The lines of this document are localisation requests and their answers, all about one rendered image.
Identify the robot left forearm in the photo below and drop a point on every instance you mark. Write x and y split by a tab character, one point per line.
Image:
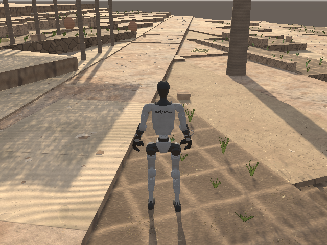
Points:
138	134

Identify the right robot upper arm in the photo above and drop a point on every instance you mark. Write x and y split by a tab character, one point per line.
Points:
181	115

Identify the robot right foot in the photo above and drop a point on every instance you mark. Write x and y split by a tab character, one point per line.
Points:
177	207

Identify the right robot hand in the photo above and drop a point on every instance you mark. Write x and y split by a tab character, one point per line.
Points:
185	142

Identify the left robot hand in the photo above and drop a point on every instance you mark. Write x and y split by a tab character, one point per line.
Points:
137	144

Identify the right robot shin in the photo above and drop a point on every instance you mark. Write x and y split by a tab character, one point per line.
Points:
176	187

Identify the left robot upper arm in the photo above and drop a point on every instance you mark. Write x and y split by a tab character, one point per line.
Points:
144	116

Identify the robot right forearm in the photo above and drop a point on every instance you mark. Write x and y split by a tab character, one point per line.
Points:
186	134

